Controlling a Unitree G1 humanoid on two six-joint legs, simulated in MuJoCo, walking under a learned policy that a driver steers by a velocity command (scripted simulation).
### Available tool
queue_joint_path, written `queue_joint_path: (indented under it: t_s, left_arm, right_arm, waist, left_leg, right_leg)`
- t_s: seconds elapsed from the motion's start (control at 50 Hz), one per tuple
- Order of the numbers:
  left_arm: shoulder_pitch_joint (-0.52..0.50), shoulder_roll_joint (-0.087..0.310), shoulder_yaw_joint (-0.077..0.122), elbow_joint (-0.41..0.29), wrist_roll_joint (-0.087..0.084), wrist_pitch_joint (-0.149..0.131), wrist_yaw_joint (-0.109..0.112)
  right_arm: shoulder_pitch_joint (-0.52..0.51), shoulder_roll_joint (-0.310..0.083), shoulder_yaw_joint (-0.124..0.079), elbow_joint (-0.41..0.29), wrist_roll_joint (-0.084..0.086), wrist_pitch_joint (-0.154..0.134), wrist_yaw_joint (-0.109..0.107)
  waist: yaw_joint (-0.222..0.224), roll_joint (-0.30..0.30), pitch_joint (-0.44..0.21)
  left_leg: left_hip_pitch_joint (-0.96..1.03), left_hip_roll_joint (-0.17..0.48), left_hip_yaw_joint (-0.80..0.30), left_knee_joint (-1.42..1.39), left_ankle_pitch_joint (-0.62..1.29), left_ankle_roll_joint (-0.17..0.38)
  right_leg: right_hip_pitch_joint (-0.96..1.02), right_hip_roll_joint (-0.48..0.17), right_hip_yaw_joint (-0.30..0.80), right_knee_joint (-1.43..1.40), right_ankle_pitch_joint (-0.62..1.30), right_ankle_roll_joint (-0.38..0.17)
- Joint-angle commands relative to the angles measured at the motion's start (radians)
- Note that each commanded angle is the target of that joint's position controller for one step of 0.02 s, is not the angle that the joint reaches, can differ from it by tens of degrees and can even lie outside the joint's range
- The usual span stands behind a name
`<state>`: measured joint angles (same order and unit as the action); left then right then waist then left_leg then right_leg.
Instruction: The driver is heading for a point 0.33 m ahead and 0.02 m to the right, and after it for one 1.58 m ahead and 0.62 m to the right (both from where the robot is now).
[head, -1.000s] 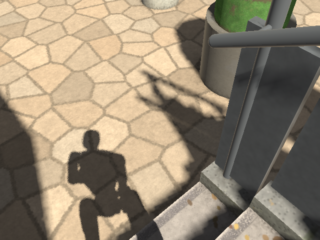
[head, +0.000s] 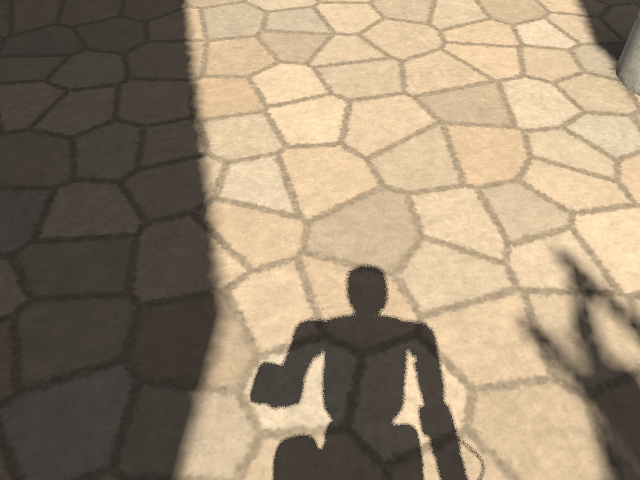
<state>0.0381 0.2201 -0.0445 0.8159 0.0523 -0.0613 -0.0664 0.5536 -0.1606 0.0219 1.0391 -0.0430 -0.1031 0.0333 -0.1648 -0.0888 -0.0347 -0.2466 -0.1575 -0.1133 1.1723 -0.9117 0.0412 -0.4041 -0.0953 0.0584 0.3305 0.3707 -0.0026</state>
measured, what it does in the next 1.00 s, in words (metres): goes down, turning right: right foot 0.17 m lower, then left foot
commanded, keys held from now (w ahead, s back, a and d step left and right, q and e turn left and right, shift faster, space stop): w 0.14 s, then w+e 0.86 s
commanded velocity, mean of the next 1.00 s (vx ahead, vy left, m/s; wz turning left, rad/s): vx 0.50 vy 0.00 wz -0.29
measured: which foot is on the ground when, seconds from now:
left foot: down 0.00-0.04, up 0.06-0.42, down 0.44-0.96, up 0.98-1.00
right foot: up 0.00-0.00, down 0.02-0.46, up 0.48-0.96, down 0.98-1.00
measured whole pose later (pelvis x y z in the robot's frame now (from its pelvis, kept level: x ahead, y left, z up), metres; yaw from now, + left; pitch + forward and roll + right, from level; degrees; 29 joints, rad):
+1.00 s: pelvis +0.52 -0.11 -0.08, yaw -23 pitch +4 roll +1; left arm 0.02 0.25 0.09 0.78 -0.02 -0.04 -0.04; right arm 0.29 -0.26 -0.10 0.92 0.01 -0.07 -0.03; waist -0.04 -0.01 0.02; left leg -0.09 0.15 0.20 0.72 -0.50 -0.08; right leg -0.55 0.01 -0.05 0.64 -0.17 -0.11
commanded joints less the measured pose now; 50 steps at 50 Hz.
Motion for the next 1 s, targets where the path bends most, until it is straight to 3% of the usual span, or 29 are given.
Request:
queue_joint_path:
  t_s: [0.02, 0.04, 0.06, 0.08, 0.1, 0.12, 0.14, 0.16, 0.18, 0.2, 0.24, 0.28, 0.32, 0.38, 0.42, 0.44, 0.46, 0.48, 0.5, 0.52, 0.56, 0.6, 0.64, 0.78, 0.88, 0.92, 0.96, 0.98, 1.0]
  left_arm:
    - [0.198, 0.146, 0.088, 0.033, -0.155, -0.024, 0.043]
    - [0.49, 0.162, 0.104, 0.134, -0.113, -0.015, 0.048]
    - [0.594, 0.224, 0.13, 0.173, -0.117, -0.006, 0.04]
    - [0.57, 0.223, 0.137, 0.172, -0.124, 0.002, 0.031]
    - [0.563, 0.226, 0.148, 0.206, -0.111, 0.004, 0.037]
    - [0.483, 0.115, 0.113, 0.191, -0.075, 0.007, 0.045]
    - [0.404, 0.086, 0.094, 0.19, -0.053, 0.005, 0.047]
    - [0.338, -0.007, 0.059, 0.186, -0.051, -0.013, 0.041]
    - [0.237, -0.033, 0.044, 0.164, -0.049, -0.028, 0.036]
    - [0.141, 0.008, 0.046, 0.147, -0.043, -0.025, 0.042]
    - [0.207, 0.064, 0.061, 0.141, -0.039, -0.03, 0.077]
    - [0.303, 0.097, 0.076, 0.164, -0.084, -0.028, 0.103]
    - [0.362, 0.121, 0.093, 0.169, -0.097, -0.018, 0.119]
    - [0.425, 0.13, 0.113, 0.17, -0.105, -0.007, 0.121]
    - [0.455, 0.13, 0.12, 0.179, -0.085, 0.008, 0.109]
    - [0.446, 0.105, 0.115, 0.167, -0.08, 0.004, 0.1]
    - [0.447, 0.039, 0.098, 0.138, -0.067, -0.015, 0.09]
    - [0.513, -0.037, 0.062, 0.108, -0.084, -0.04, 0.084]
    - [0.453, 0.08, 0.098, 0.122, -0.108, -0.048, 0.084]
    - [0.338, 0.104, 0.115, 0.081, -0.11, -0.043, 0.097]
    - [0.275, 0.086, 0.126, 0.061, -0.077, -0.023, 0.105]
    - [0.307, 0.056, 0.136, 0.056, -0.082, 0.007, 0.097]
    - [0.277, 0.049, 0.14, 0.036, -0.08, 0.024, 0.092]
    - [0.04, 0.045, 0.132, -0.025, -0.068, 0.029, 0.05]
    - [-0.1, 0.073, 0.127, -0.085, -0.069, 0.035, 0.021]
    - [-0.075, 0.089, 0.135, -0.095, -0.068, 0.029, 0.018]
    - [0.164, 0.165, 0.179, -0.033, -0.07, 0.025, 0.018]
    - [0.34, 0.269, 0.218, 0.007, -0.075, 0.027, 0.035]
    - [0.338, 0.383, 0.225, -0.003, -0.077, 0.016, 0.035]
  right_arm:
    - [0.009, -0.128, -0.062, 0.009, 0.062, 0.039, -0.06]
    - [0.11, -0.018, -0.046, 0.042, 0.079, 0.023, -0.046]
    - [0.137, -0.025, -0.038, -0.005, 0.122, 0.015, -0.059]
    - [0.076, -0.053, -0.036, -0.085, 0.129, 0.007, -0.071]
    - [-0.094, -0.041, -0.03, -0.173, 0.151, 0.004, -0.084]
    - [-0.224, -0.068, -0.044, -0.204, 0.146, 0.019, -0.106]
    - [-0.272, -0.05, -0.042, -0.233, 0.132, 0.038, -0.117]
    - [-0.312, -0.046, -0.045, -0.247, 0.1, 0.05, -0.116]
    - [-0.285, -0.07, -0.06, -0.256, 0.092, 0.04, -0.106]
    - [-0.252, -0.058, -0.059, -0.265, 0.067, 0.041, -0.099]
    - [-0.331, -0.063, -0.062, -0.301, 0.025, 0.021, -0.087]
    - [-0.443, -0.041, -0.051, -0.339, 0.049, 0.022, -0.071]
    - [-0.533, -0.035, -0.043, -0.367, 0.071, 0.031, -0.055]
    - [-0.631, -0.096, -0.066, -0.404, 0.058, 0.012, -0.024]
    - [-0.576, -0.125, -0.086, -0.392, 0.072, -0.005, -0.02]
    - [-0.434, -0.169, -0.109, -0.362, 0.064, -0.015, -0.022]
    - [-0.235, -0.255, -0.137, -0.332, 0.047, -0.02, -0.032]
    - [-0.118, -0.301, -0.155, -0.29, 0.059, -0.008, -0.021]
    - [-0.104, -0.215, -0.139, -0.291, 0.053, 0.002, -0.026]
    - [-0.213, -0.186, -0.127, -0.29, 0.053, 0.01, -0.035]
    - [-0.365, -0.13, -0.114, -0.286, 0.049, 0.005, -0.031]
    - [-0.416, -0.106, -0.113, -0.268, 0.041, 0.0, -0.023]
    - [-0.394, -0.141, -0.126, -0.245, 0.038, -0.008, -0.028]
    - [-0.335, -0.195, -0.142, -0.195, 0.045, -0.006, -0.065]
    - [-0.267, -0.257, -0.166, -0.168, 0.07, 0.009, -0.063]
    - [-0.27, -0.276, -0.171, -0.161, 0.074, 0.02, -0.063]
    - [-0.282, -0.285, -0.166, -0.165, 0.078, 0.031, -0.066]
    - [-0.274, -0.26, -0.152, -0.189, 0.051, 0.028, -0.071]
    - [-0.205, -0.105, -0.101, -0.257, 0.03, -0.01, -0.053]
  waist:
    - [0.152, 0.058, 0.029]
    - [0.217, -0.067, -0.184]
    - [0.261, -0.101, -0.302]
    - [0.258, -0.096, -0.314]
    - [0.274, -0.109, -0.235]
    - [0.267, 0.059, -0.109]
    - [0.22, 0.073, -0.019]
    - [0.183, 0.112, 0.075]
    - [0.105, 0.098, 0.117]
    - [0.047, 0.034, 0.163]
    - [0.096, -0.016, 0.089]
    - [0.139, -0.017, 0.054]
    - [0.177, 0.004, 0.082]
    - [0.212, 0.01, 0.122]
    - [0.172, 0.013, 0.066]
    - [0.098, 0.038, -0.034]
    - [0.036, 0.143, -0.221]
    - [0.037, 0.403, -0.458]
    - [0.009, 0.292, -0.38]
    - [0.04, 0.23, -0.175]
    - [0.128, 0.169, -0.023]
    - [0.19, 0.202, 0.001]
    - [0.206, 0.176, 0.005]
    - [0.161, 0.149, 0.027]
    - [0.116, 0.168, 0.082]
    - [0.142, 0.19, 0.075]
    - [0.269, 0.158, -0.058]
    - [0.329, 0.043, -0.164]
    - [0.214, -0.226, -0.268]
  left_leg:
    - [-0.227, 0.09, -0.246, 0.198, 0.383, 0.116]
    - [-0.567, 0.008, -0.13, 0.568, 0.017, 0.055]
    - [-0.814, 0.025, -0.082, 0.948, -0.003, -0.005]
    - [-0.966, 0.116, -0.011, 0.98, 0.138, -0.014]
    - [-1.11, 0.154, 0.037, 0.962, 0.294, -0.006]
    - [-1.092, 0.177, 0.045, 0.941, 0.415, -0.005]
    - [-1.047, 0.194, 0.024, 0.924, 0.461, -0.006]
    - [-1.046, 0.213, -0.047, 0.782, 0.575, 0.021]
    - [-0.921, 0.257, -0.056, 0.584, 0.684, 0.044]
    - [-0.711, 0.263, 0.016, 0.295, 0.728, 0.03]
    - [-0.397, 0.24, 0.091, -0.08, 0.951, -0.029]
    - [-0.264, 0.204, 0.089, -0.342, 1.075, -0.076]
    - [-0.32, 0.191, 0.075, -0.487, 1.018, -0.091]
    - [-0.315, 0.174, 0.072, -0.645, 0.969, -0.053]
    - [-0.174, 0.142, 0.097, -0.702, 0.848, -0.007]
    - [0.054, 0.166, 0.074, -0.696, 0.882, 0.034]
    - [0.485, 0.364, -0.09, -0.593, 1.054, 0.12]
    - [0.734, 0.603, -0.511, -0.737, 0.794, 0.247]
    - [0.695, 0.585, -0.576, -0.814, 0.61, 0.231]
    - [0.532, 0.545, -0.424, -0.856, 0.643, 0.182]
    - [0.238, 0.459, -0.205, -0.926, 0.812, 0.151]
    - [0.088, 0.418, -0.087, -0.979, 0.825, 0.124]
    - [0.056, 0.441, -0.022, -1.011, 0.883, 0.144]
    - [0.089, 0.426, 0.201, -1.011, 0.937, 0.11]
    - [0.22, 0.474, 0.242, -0.957, 0.909, 0.082]
    - [0.261, 0.477, 0.272, -0.857, 1.164, 0.058]
    - [0.213, 0.411, 0.342, -0.516, 1.443, 0.007]
    - [-0.066, 0.372, 0.36, -0.169, 1.168, -0.05]
    - [-0.504, 0.165, 0.216, 0.171, 0.346, -0.1]
  right_leg:
    - [0.352, -0.062, 0.04, 0.011, 0.232, -0.054]
    - [0.836, -0.147, 0.029, 0.309, 0.431, -0.099]
    - [1.015, -0.302, 0.217, 0.39, 0.197, -0.204]
    - [0.997, -0.341, 0.357, 0.278, -0.247, -0.263]
    - [0.916, -0.389, 0.545, 0.077, -0.788, -0.34]
    - [0.704, -0.365, 0.574, -0.043, -0.891, -0.32]
    - [0.508, -0.373, 0.583, -0.047, -0.778, -0.323]
    - [0.35, -0.312, 0.495, 0.009, -0.689, -0.257]
    - [0.158, -0.229, 0.366, -0.008, -0.582, -0.206]
    - [-0.099, -0.108, 0.156, -0.07, -0.522, -0.171]
    - [-0.184, -0.014, 0.053, -0.131, -0.343, -0.186]
    - [-0.096, -0.018, 0.049, -0.139, -0.305, -0.198]
    - [0.087, -0.08, 0.115, -0.128, -0.331, -0.21]
    - [0.232, -0.128, 0.203, -0.06, -0.336, -0.203]
    - [0.275, -0.093, 0.21, 0.074, -0.216, -0.178]
    - [0.213, -0.036, 0.175, 0.248, -0.133, -0.152]
    - [-0.072, 0.05, 0.122, 0.55, -0.323, -0.104]
    - [-0.316, 0.149, 0.076, 0.861, -0.901, -0.065]
    - [-0.436, 0.116, 0.142, 0.987, -0.926, -0.06]
    - [-0.508, 0.078, 0.086, 0.996, -0.816, -0.058]
    - [-0.415, 0.008, 0.044, 0.896, -0.696, -0.049]
    - [-0.315, -0.018, 0.044, 0.858, -0.666, -0.048]
    - [-0.331, -0.024, 0.048, 0.825, -0.587, -0.043]
    - [-0.315, 0.0, 0.003, 0.493, -0.275, -0.036]
    - [-0.295, 0.019, -0.077, 0.358, -0.445, -0.064]
    - [-0.215, 0.064, -0.135, 0.313, -0.574, -0.1]
    - [0.138, 0.174, -0.204, 0.206, -0.522, -0.154]
    - [0.476, 0.037, 0.038, 0.212, -0.468, -0.223]
    - [0.78, -0.204, 0.625, 0.058, -0.652, -0.419]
